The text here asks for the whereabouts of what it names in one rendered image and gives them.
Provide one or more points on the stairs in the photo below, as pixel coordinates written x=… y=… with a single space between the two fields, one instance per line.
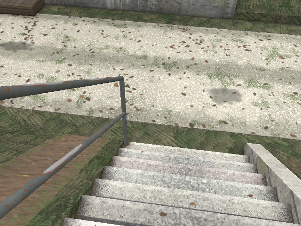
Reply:
x=156 y=185

